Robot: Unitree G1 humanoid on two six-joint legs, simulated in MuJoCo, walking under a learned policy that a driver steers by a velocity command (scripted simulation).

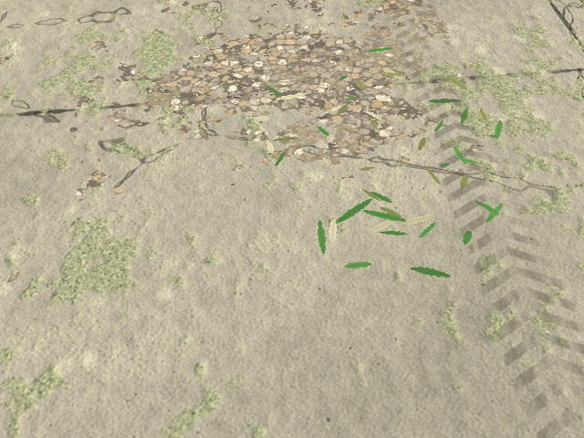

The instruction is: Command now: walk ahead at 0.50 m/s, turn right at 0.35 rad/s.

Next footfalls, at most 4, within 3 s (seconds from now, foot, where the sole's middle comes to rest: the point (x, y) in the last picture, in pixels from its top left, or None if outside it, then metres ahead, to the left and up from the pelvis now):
0.20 left None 0.30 0.13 -0.78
0.74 right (364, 396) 0.57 -0.08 -0.78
1.30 left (284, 296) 0.83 0.12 -0.78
1.86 right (304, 196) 1.18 0.08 -0.78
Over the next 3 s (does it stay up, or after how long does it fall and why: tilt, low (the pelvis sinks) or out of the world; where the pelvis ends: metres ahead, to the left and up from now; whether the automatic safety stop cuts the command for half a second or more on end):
stays up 1.61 0.16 -0.01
